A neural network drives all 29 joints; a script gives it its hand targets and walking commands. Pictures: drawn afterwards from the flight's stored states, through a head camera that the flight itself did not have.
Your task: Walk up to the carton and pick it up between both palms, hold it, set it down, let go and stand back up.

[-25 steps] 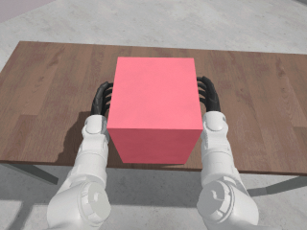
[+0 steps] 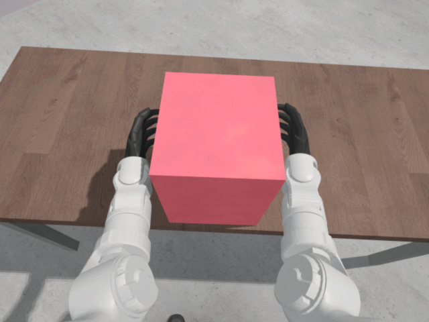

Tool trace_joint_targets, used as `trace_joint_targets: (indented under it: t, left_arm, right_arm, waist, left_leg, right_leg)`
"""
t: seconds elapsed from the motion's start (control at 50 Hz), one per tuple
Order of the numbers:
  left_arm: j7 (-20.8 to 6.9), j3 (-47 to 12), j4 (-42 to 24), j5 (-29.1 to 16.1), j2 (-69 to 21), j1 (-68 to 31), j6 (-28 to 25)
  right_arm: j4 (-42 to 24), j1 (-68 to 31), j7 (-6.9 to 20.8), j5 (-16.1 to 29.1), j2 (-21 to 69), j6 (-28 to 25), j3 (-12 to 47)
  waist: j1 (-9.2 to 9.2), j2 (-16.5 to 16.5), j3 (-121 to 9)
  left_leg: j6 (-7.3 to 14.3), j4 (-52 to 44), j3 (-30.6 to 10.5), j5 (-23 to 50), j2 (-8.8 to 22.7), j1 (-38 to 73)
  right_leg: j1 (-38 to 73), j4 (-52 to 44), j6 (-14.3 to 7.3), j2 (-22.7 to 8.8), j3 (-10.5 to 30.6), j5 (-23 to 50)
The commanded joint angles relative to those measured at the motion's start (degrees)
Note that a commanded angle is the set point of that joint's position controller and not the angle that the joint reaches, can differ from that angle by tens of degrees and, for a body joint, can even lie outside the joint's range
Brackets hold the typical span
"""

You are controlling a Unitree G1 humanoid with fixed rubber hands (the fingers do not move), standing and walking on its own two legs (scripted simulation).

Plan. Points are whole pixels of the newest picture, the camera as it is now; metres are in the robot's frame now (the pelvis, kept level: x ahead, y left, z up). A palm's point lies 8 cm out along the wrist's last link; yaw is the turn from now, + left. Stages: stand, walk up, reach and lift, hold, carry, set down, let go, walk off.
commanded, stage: set down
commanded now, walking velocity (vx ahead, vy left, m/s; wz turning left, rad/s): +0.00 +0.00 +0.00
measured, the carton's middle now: (216, 157) +0.45 -0.01 -0.03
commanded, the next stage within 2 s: none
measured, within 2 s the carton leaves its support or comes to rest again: neither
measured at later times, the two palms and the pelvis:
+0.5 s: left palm (127, 130) +0.46 +0.15 +0.05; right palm (308, 138) +0.44 -0.17 +0.05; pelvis -0.01 +0.03 -0.01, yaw -6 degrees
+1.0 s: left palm (88, 127) +0.45 +0.21 +0.07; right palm (330, 121) +0.45 -0.20 +0.09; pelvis -0.03 +0.02 -0.03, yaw -6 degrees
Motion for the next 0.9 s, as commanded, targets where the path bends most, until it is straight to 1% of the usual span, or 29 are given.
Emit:
trace_joint_targets:
  t: [0.0, 0.04, 0.08, 0.1, 0.12, 0.14, 0.18, 0.22, 0.24, 0.26, 0.3, 0.34, 0.38, 0.4, 0.44, 0.46, 0.48, 0.52, 0.54, 0.62, 0.68, 0.72, 0.76, 0.8, 0.88]
  left_arm:
    - [-2.01, -10.04, -1.48, 0.72, -11.29, -24.40, -2.53]
    - [-0.54, -9.60, -0.59, -1.00, -5.32, -24.26, -3.40]
    - [1.69, -9.23, 0.50, -4.21, 2.73, -24.94, -5.04]
    - [3.89, -11.90, 0.91, -7.85, 9.79, -26.53, -4.81]
    - [5.59, -13.70, 1.68, -11.19, 12.46, -28.66, -4.74]
    - [6.76, -15.14, 3.20, -14.00, 14.08, -29.82, -4.78]
    - [7.66, -17.89, 5.86, -18.40, 16.29, -31.35, -5.25]
    - [7.98, -19.71, 9.17, -21.19, 17.66, -31.69, -6.04]
    - [7.94, -20.67, 10.80, -22.66, 18.24, -31.75, -6.41]
    - [7.94, -21.56, 12.18, -23.60, 18.57, -31.56, -6.82]
    - [7.88, -23.22, 14.99, -25.38, 18.78, -31.65, -7.23]
    - [7.89, -24.86, 18.09, -27.08, 19.04, -31.62, -7.20]
    - [7.81, -25.93, 21.80, -28.59, 19.48, -31.44, -7.10]
    - [7.70, -26.57, 23.66, -29.45, 19.61, -31.51, -7.09]
    - [7.39, -27.74, 25.88, -31.09, 20.38, -31.28, -7.47]
    - [7.34, -28.11, 26.55, -31.92, 20.98, -31.23, -7.81]
    - [7.35, -28.93, 26.91, -32.68, 21.35, -31.62, -8.15]
    - [7.67, -30.49, 26.28, -34.65, 22.69, -33.52, -8.98]
    - [7.91, -31.42, 25.56, -35.60, 23.36, -34.78, -9.36]
    - [8.80, -35.01, 20.92, -40.08, 26.02, -38.80, -10.34]
    - [8.80, -36.51, 17.99, -42.34, 28.03, -40.11, -9.72]
    - [8.52, -37.28, 17.00, -43.65, 29.19, -39.96, -8.74]
    - [8.26, -37.93, 16.29, -44.93, 30.23, -39.51, -7.47]
    - [7.76, -38.46, 15.59, -46.09, 31.17, -40.04, -6.44]
    - [6.60, -40.60, 16.63, -48.82, 32.02, -39.22, -4.70]
  right_arm:
    - [1.59, -21.61, 3.15, -0.83, 13.76, -0.74, 11.14]
    - [1.50, -22.33, 1.98, 1.79, 7.37, -0.73, 11.89]
    - [2.31, -24.03, -0.01, 7.39, -0.94, -0.85, 13.57]
    - [3.72, -24.65, -1.85, 12.70, -6.00, -0.92, 15.40]
    - [5.76, -27.06, -3.28, 18.21, -9.13, -0.90, 19.30]
    - [7.49, -28.90, -4.39, 22.91, -10.55, -0.97, 23.16]
    - [11.15, -31.30, -5.91, 30.66, -13.04, -1.86, 29.34]
    - [15.08, -32.17, -6.66, 36.17, -16.19, -3.32, 33.08]
    - [16.17, -32.50, -6.82, 38.08, -17.80, -4.07, 34.33]
    - [17.46, -32.61, -6.93, 39.37, -19.41, -4.72, 35.11]
    - [20.63, -32.69, -6.76, 41.16, -22.03, -5.71, 36.00]
    - [23.74, -32.71, -6.37, 42.47, -24.63, -5.99, 36.71]
    - [27.06, -33.04, -5.76, 43.80, -26.59, -5.49, 37.68]
    - [28.62, -33.19, -5.53, 44.43, -27.54, -5.17, 38.27]
    - [30.71, -33.28, -4.85, 46.23, -28.94, -4.57, 39.41]
    - [30.70, -33.72, -4.51, 47.00, -29.65, -4.50, 39.88]
    - [31.12, -33.69, -4.12, 47.49, -30.24, -4.33, 40.27]
    - [29.41, -35.54, -3.38, 48.50, -31.39, -4.39, 40.81]
    - [28.76, -36.89, -2.90, 49.05, -31.50, -4.45, 41.19]
    - [25.97, -40.46, -1.01, 51.23, -32.66, -3.86, 42.68]
    - [26.51, -42.05, 0.09, 52.63, -34.31, -2.60, 43.32]
    - [26.89, -42.97, 0.67, 53.48, -35.82, -2.06, 44.09]
    - [26.03, -44.02, 0.78, 53.92, -37.05, -1.62, 44.50]
    - [26.10, -45.03, 0.86, 54.52, -37.49, -1.24, 45.02]
    - [28.02, -45.20, 0.47, 56.18, -39.13, -0.84, 46.88]
  waist:
    - [0.57, -1.04, -33.49]
    - [1.18, -1.15, -36.23]
    - [1.98, -1.46, -39.50]
    - [2.80, 0.65, -42.06]
    - [3.44, 0.61, -44.06]
    - [3.85, -0.26, -45.45]
    - [4.22, -1.86, -48.55]
    - [4.62, -2.88, -50.31]
    - [4.36, -3.14, -51.28]
    - [4.17, -3.21, -52.05]
    - [3.41, -2.85, -52.55]
    - [2.38, -2.43, -50.00]
    - [2.03, -1.95, -45.35]
    - [1.53, -1.81, -42.81]
    - [1.61, -1.01, -39.54]
    - [1.87, -0.86, -39.35]
    - [2.05, -0.30, -40.11]
    - [2.46, 0.26, -44.39]
    - [2.97, 0.60, -46.11]
    - [3.87, 1.80, -56.48]
    - [4.47, 2.94, -61.19]
    - [4.93, 2.81, -63.55]
    - [4.97, 1.25, -65.58]
    - [5.05, 0.88, -66.48]
    - [3.85, -1.52, -63.26]
  left_leg:
    - [1.35, 3.90, 1.20, 10.74, -0.89, 15.34]
    - [1.39, 4.48, 1.83, 11.57, -0.95, 14.18]
    - [2.06, 5.37, 2.57, 12.70, -1.01, 11.23]
    - [1.81, 6.44, 3.75, 12.13, -0.46, 9.52]
    - [2.30, 7.16, 4.56, 12.29, -0.67, 7.09]
    - [3.02, 7.69, 5.10, 12.07, -0.79, 4.29]
    - [4.43, 8.70, 5.74, 11.03, -0.90, -1.84]
    - [5.21, 9.89, 5.81, 12.01, -0.72, -4.87]
    - [5.21, 10.38, 5.53, 12.95, -0.50, -5.25]
    - [4.98, 11.10, 5.22, 14.17, -0.32, -4.63]
    - [3.94, 12.95, 4.43, 16.71, 0.22, -0.36]
    - [2.71, 14.78, 3.40, 17.47, 0.86, 5.41]
    - [1.35, 15.73, 2.41, 16.87, 1.44, 9.83]
    - [0.71, 16.23, 1.84, 16.36, 1.81, 12.05]
    - [-0.19, 16.98, 1.01, 15.52, 2.33, 15.23]
    - [-0.50, 17.43, 0.78, 15.01, 2.61, 17.22]
    - [-0.90, 17.83, 0.37, 14.84, 2.81, 19.03]
    - [-1.41, 19.00, 0.29, 14.23, 3.12, 21.14]
    - [-1.50, 19.49, 0.25, 13.98, 3.21, 21.53]
    - [-1.84, 22.13, 0.34, 14.21, 3.31, 23.71]
    - [-2.19, 24.30, 0.68, 16.23, 3.13, 24.57]
    - [-2.44, 26.08, 0.90, 17.92, 2.91, 24.78]
    - [-2.41, 27.58, 0.84, 18.71, 2.69, 23.62]
    - [-2.32, 28.76, 0.92, 18.74, 2.26, 21.38]
    - [-1.78, 29.92, 0.95, 16.76, 1.74, 14.06]
  right_leg:
    - [16.27, 6.07, 5.86, -0.88, -0.66, 28.32]
    - [15.07, 6.77, 5.47, -0.69, 0.20, 29.42]
    - [14.97, 8.20, 4.88, -0.68, 1.60, 31.82]
    - [19.45, 10.66, 5.92, -0.67, 3.11, 35.53]
    - [21.58, 12.75, 6.30, -0.59, 3.95, 38.64]
    - [23.65, 14.62, 6.50, -0.75, 4.98, 42.11]
    - [27.17, 17.61, 6.59, -1.45, 6.84, 46.85]
    - [28.18, 18.94, 6.43, -1.90, 7.85, 49.74]
    - [27.54, 18.94, 6.33, -2.05, 8.03, 50.31]
    - [25.50, 18.67, 6.15, -2.09, 8.00, 49.94]
    - [18.13, 16.81, 5.80, -1.54, 7.44, 45.65]
    - [9.77, 14.51, 5.50, -1.08, 6.46, 39.48]
    - [2.16, 12.22, 5.21, -0.58, 5.78, 32.69]
    - [-1.14, 11.11, 5.02, -0.43, 5.31, 29.06]
    - [-6.60, 9.90, 4.71, -0.23, 4.94, 23.70]
    - [-9.55, 9.53, 4.72, -0.07, 4.72, 20.81]
    - [-11.91, 9.17, 4.57, 0.17, 4.33, 18.12]
    - [-15.98, 9.44, 4.43, 0.66, 4.13, 14.77]
    - [-17.95, 9.87, 4.38, 0.89, 4.03, 13.63]
    - [-24.01, 12.41, 4.80, 1.47, 3.43, 11.83]
    - [-26.91, 13.84, 4.83, 1.97, 3.11, 11.85]
    - [-27.47, 14.81, 4.95, 2.20, 2.97, 12.79]
    - [-26.68, 16.03, 5.37, 2.15, 2.95, 13.49]
    - [-25.63, 17.24, 5.77, 2.24, 2.78, 14.06]
    - [-20.50, 19.64, 6.86, 1.84, 3.09, 16.05]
